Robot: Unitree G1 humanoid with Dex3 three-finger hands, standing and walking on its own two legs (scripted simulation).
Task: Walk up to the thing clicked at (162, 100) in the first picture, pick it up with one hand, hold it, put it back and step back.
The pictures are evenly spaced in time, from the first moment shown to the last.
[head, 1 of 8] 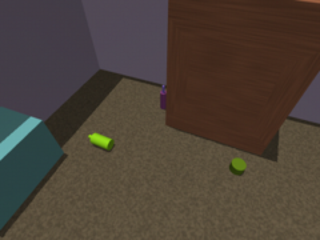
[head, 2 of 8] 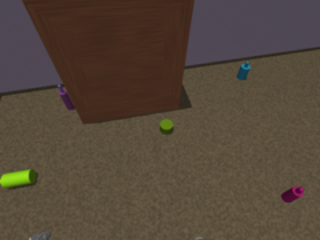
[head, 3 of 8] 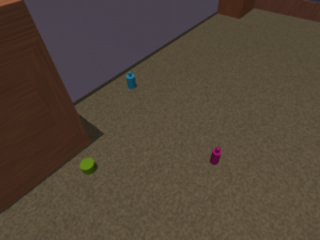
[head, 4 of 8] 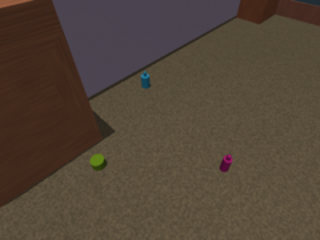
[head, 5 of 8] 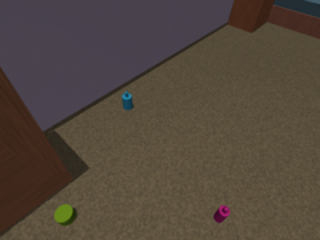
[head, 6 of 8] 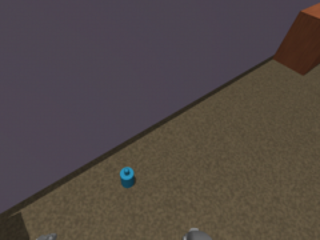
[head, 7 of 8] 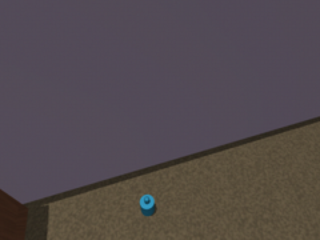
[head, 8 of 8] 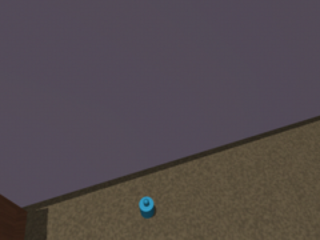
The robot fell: no
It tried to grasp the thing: no
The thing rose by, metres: 0.00
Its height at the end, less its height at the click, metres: +0.00
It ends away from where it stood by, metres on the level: 0.00
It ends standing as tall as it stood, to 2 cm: yes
